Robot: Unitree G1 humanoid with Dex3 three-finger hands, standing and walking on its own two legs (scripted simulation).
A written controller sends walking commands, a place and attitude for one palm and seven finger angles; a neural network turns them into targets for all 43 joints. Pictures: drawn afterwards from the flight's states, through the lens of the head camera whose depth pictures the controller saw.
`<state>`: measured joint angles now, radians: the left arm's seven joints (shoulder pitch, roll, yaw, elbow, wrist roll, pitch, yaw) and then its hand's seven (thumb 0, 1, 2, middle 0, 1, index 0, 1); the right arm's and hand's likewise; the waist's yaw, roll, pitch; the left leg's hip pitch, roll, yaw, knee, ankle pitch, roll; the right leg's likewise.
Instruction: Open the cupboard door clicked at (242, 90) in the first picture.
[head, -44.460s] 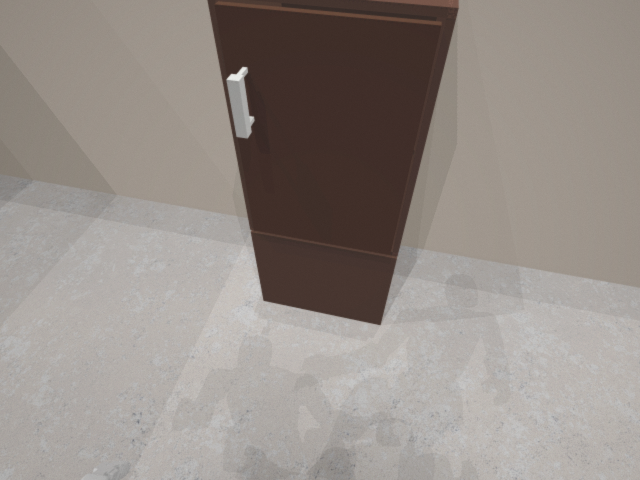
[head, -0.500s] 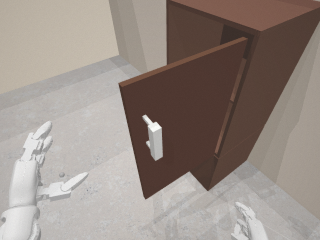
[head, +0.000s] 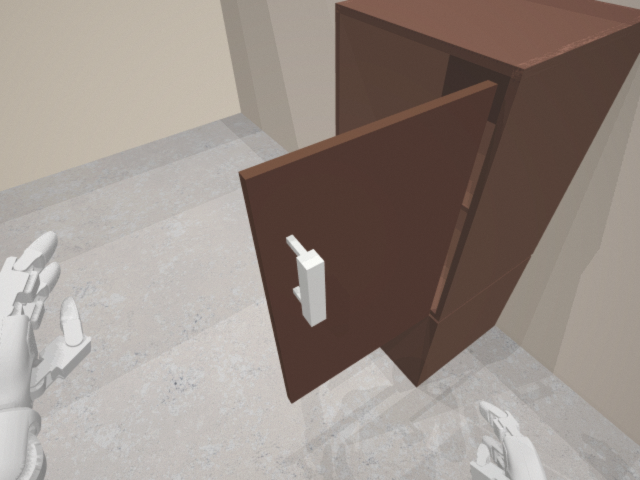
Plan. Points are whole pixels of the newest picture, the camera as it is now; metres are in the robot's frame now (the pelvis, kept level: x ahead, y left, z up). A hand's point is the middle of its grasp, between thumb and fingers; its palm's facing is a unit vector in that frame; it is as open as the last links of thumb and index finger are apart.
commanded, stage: draw the hand back to the body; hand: left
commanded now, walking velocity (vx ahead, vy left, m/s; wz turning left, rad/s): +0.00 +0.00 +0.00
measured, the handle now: (304, 279) +0.35 +0.08 +0.07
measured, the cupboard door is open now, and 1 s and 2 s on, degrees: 88 88 88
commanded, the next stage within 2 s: step back with the hand held close in 0.16 s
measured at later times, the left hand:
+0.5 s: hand (75, 341) +0.19 +0.26 +0.15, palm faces +0.38 -0.78 -0.49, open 7.4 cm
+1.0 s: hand out of the picture +0.10 +0.28 +0.15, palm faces +0.47 -0.74 -0.48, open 7.4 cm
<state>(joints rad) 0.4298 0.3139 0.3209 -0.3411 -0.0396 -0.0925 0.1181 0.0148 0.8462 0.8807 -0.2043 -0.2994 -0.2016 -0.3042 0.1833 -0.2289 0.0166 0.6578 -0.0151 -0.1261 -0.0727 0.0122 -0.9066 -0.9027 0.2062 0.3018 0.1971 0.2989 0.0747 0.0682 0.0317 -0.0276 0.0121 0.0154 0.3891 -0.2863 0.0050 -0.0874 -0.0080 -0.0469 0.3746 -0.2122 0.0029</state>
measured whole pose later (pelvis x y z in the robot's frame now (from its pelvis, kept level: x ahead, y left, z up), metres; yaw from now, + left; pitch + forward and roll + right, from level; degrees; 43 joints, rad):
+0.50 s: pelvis -0.02 +0.01 +0.00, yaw -1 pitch +0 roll -1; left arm 0.51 0.37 0.39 -0.41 -0.03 -0.18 0.11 0.02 0.89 0.90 -0.21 -0.30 -0.20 -0.30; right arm 0.16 -0.24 0.01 0.59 -0.01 -0.07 -0.07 0.01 -0.91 -0.90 0.21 0.30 0.20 0.30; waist 0.02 0.05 0.03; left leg -0.16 0.01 0.04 0.43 -0.27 0.02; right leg -0.21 -0.01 -0.02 0.38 -0.17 0.01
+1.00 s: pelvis -0.10 +0.02 -0.03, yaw +0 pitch -2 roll +0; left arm 0.50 0.38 0.45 -0.49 0.02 -0.24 0.16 0.02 0.89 0.90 -0.21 -0.30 -0.21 -0.30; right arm 0.24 -0.21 0.01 0.56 -0.01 -0.10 -0.08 0.01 -0.90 -0.90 0.21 0.30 0.20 0.30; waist 0.01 -0.01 0.05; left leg -0.39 -0.01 0.04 0.69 -0.29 0.04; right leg -0.42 -0.03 0.00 0.60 -0.16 0.02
